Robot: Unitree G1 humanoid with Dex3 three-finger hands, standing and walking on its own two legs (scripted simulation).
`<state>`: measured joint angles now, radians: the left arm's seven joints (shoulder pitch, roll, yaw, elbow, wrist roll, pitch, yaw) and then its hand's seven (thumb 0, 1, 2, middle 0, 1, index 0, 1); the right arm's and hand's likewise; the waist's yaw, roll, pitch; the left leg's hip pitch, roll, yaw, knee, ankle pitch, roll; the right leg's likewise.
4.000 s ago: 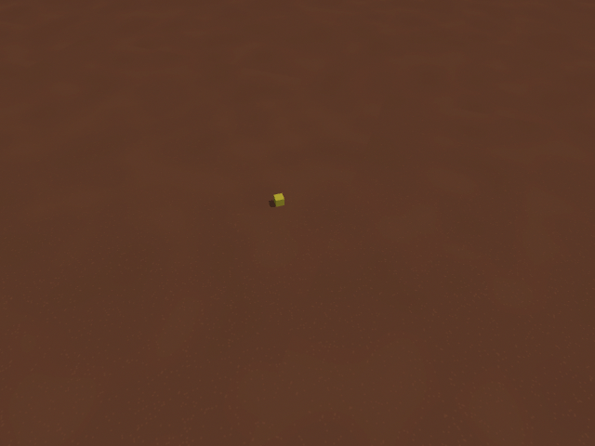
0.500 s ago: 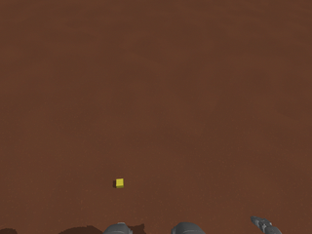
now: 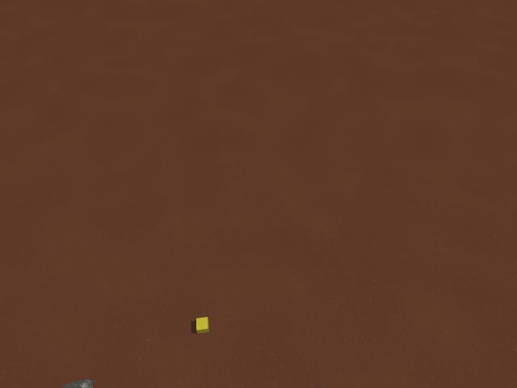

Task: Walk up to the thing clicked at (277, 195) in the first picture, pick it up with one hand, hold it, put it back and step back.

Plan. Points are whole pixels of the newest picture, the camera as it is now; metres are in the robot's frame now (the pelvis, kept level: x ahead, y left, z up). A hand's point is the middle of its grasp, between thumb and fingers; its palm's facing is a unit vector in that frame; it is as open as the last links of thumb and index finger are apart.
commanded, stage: walk up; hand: left
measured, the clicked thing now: (202, 325) +0.42 +0.20 -0.74
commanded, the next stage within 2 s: stand in 0.94 s
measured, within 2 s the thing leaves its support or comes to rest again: neither
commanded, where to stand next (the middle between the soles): +0.07 +0.03 m, yaw +0 degrees
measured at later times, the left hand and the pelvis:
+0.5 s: hand out of the picture +0.09 +0.26 -0.14, palm faces -0.01 -0.94 -0.35, open 7.4 cm; pelvis +0.01 +0.00 +0.02, yaw +0 degrees
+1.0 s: hand out of the picture +0.11 +0.26 -0.13, palm faces -0.01 -0.94 -0.35, open 7.4 cm; pelvis +0.02 +0.00 +0.02, yaw +0 degrees
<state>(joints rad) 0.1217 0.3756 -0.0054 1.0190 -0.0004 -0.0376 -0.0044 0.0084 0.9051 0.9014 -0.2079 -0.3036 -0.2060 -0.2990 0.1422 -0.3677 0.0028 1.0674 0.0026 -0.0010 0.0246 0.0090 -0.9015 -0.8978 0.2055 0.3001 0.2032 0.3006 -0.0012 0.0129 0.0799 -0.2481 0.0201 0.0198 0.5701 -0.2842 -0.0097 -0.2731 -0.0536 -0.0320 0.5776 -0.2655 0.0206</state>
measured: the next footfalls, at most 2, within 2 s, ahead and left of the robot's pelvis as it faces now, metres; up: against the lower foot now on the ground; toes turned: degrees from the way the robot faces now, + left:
none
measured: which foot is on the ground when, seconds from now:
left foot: down 0.00-1.00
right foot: down 0.00-1.00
